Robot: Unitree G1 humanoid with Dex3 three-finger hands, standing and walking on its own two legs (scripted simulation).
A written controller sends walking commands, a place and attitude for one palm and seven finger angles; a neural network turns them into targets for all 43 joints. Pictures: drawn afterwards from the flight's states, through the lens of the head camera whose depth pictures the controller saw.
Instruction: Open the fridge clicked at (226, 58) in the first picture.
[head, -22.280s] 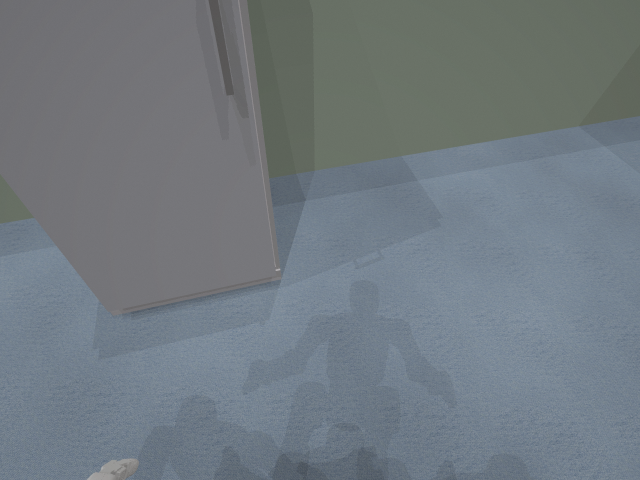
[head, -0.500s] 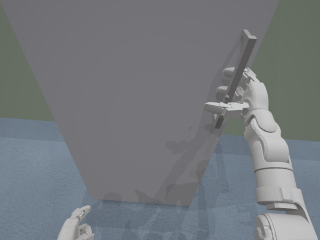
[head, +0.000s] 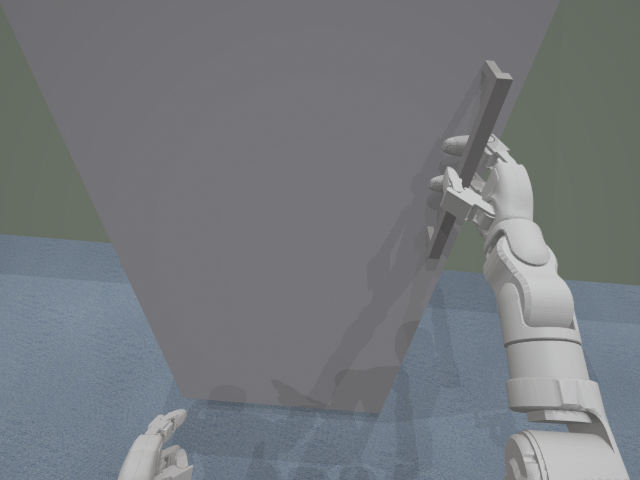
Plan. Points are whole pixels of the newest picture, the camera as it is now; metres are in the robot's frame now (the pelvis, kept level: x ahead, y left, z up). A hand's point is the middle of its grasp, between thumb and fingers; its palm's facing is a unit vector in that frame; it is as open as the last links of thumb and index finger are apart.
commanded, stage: grip the handle and tug to test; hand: right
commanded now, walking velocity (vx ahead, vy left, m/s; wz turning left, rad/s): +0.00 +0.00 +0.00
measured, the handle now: (458, 173) +0.45 -0.13 +0.19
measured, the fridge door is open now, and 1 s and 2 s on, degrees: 0 0 26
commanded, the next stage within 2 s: pull the door a little, standing still in 0.64 s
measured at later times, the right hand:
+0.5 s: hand (448, 195) +0.40 -0.11 +0.20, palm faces +0.02 +1.00 +0.01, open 5.5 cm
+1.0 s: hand (448, 198) +0.39 -0.11 +0.20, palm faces +0.01 +1.00 -0.01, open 5.8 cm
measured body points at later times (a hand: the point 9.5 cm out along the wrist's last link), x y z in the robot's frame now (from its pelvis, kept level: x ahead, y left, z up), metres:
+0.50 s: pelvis +0.01 +0.00 +0.00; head -0.01 +0.02 +0.45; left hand +0.17 +0.24 -0.09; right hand +0.39 -0.16 +0.20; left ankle -0.01 +0.12 -0.74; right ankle -0.01 -0.12 -0.74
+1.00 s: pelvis +0.04 +0.00 +0.00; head +0.02 +0.03 +0.45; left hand +0.22 +0.23 -0.08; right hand +0.38 -0.16 +0.20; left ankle -0.01 +0.12 -0.74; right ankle -0.01 -0.12 -0.74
